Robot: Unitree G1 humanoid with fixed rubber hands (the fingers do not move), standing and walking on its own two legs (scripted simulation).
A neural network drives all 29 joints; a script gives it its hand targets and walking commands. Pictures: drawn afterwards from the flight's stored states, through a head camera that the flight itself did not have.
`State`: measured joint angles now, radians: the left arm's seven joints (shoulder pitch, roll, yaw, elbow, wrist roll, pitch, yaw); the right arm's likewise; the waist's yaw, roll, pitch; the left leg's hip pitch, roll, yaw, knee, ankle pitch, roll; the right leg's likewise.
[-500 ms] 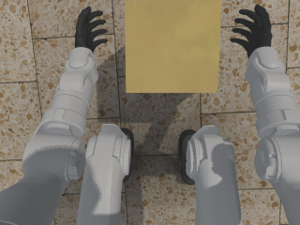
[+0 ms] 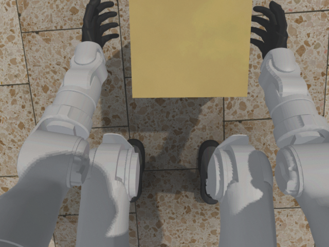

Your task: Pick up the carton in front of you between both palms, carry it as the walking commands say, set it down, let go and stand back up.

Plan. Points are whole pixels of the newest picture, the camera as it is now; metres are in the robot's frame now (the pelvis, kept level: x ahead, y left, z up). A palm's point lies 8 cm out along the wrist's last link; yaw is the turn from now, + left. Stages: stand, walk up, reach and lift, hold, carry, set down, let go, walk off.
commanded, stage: reach and lift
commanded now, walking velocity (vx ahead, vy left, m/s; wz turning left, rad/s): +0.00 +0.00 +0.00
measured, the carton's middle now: (185, 53) +0.49 -0.03 -0.25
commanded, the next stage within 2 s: none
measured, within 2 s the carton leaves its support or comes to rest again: leaves its support in 0.52 s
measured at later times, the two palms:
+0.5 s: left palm (108, 36) +0.51 +0.13 -0.17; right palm (260, 42) +0.50 -0.17 -0.17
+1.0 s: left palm (49, 18) +0.48 +0.13 +0.03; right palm out of the picture +0.46 -0.17 +0.02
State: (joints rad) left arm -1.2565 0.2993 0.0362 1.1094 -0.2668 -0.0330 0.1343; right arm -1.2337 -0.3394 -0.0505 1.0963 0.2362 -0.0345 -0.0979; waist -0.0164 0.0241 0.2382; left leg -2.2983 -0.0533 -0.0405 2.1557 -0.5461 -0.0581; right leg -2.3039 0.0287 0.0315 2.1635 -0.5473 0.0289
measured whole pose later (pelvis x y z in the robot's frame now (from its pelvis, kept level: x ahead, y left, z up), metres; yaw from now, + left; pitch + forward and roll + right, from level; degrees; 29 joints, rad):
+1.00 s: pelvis +0.00 +0.01 +0.09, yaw -1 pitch +40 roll +0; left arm -0.99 -0.01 0.45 0.80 0.15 0.25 0.11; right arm -0.98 -0.06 -0.38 0.82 -0.14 0.27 -0.05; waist -0.02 0.03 -0.15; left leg -2.04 -0.14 -0.08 1.85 -0.52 -0.07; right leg -2.05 0.11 0.09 1.85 -0.51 0.07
